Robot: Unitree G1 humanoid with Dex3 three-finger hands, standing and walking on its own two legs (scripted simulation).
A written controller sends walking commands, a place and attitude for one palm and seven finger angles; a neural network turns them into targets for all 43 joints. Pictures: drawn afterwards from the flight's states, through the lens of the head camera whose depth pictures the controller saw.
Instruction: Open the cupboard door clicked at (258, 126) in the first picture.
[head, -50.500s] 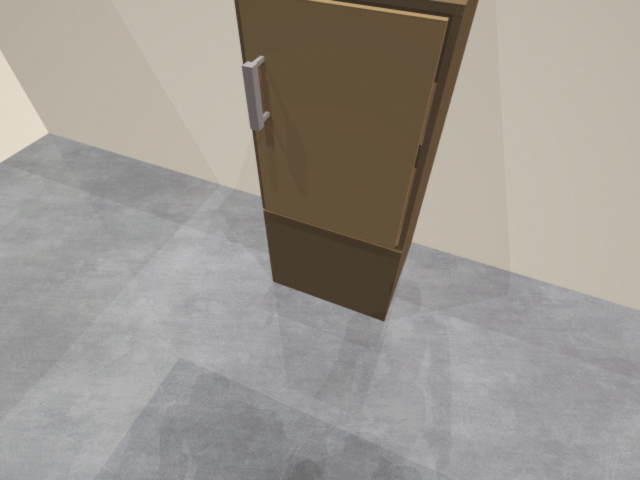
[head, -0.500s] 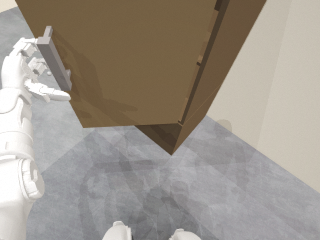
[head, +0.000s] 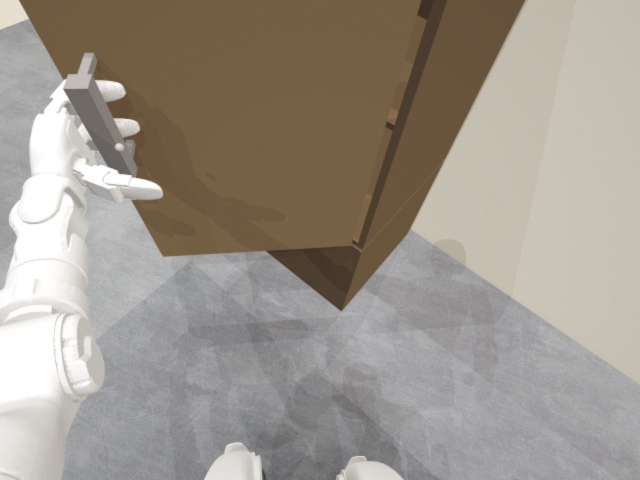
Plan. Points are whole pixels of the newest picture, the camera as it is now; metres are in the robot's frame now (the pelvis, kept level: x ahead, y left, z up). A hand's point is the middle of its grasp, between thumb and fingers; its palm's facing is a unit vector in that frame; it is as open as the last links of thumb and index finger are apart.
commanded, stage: slide the fingers in behind the handle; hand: left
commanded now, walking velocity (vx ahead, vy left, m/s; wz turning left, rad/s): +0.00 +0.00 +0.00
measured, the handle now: (108, 121) +0.54 +0.23 +0.10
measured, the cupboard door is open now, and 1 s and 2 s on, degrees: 46 46 80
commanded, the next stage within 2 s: close the thumb around the handle in 0.24 s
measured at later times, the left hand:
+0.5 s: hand (119, 147) +0.49 +0.21 +0.11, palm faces +0.04 -1.00 -0.01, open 13.3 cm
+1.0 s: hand (122, 148) +0.50 +0.21 +0.11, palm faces +0.03 -1.00 +0.00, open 5.7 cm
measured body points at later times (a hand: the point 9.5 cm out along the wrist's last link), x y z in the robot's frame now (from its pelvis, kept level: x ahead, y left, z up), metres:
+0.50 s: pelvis +0.00 +0.00 +0.00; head +0.10 +0.01 +0.44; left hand +0.49 +0.26 +0.11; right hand +0.01 -0.28 -0.11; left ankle +0.04 +0.11 -0.69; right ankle -0.03 -0.10 -0.69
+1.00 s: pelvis +0.01 +0.00 +0.00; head +0.10 +0.02 +0.44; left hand +0.49 +0.26 +0.11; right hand +0.01 -0.27 -0.11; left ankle +0.04 +0.11 -0.69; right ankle -0.03 -0.10 -0.69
